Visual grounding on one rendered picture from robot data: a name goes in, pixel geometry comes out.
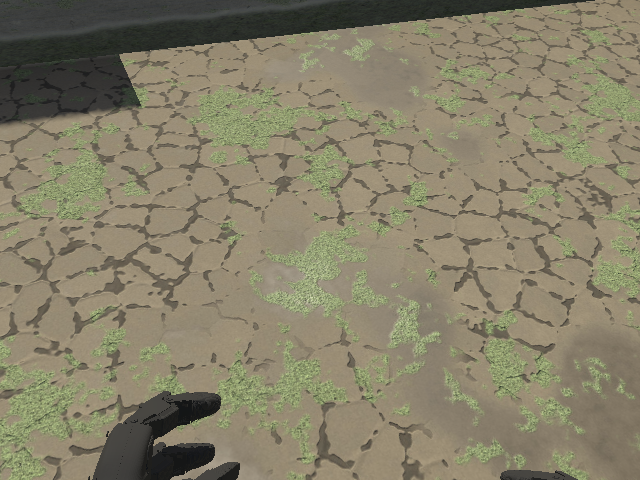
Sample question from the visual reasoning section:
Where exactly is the left robot hand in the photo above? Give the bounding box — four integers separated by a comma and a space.
88, 391, 240, 480

